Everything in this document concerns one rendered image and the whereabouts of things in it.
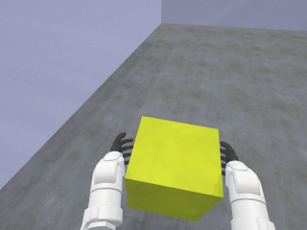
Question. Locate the robot right hand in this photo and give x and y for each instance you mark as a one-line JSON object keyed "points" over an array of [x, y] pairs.
{"points": [[230, 155]]}

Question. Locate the robot left hand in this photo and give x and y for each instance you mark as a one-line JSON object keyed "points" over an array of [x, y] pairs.
{"points": [[117, 146]]}

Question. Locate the carton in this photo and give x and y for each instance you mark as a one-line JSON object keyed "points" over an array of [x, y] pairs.
{"points": [[175, 169]]}

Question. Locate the robot left forearm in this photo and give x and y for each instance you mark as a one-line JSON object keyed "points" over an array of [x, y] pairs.
{"points": [[104, 207]]}

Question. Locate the robot right forearm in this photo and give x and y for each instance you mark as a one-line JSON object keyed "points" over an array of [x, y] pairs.
{"points": [[248, 204]]}

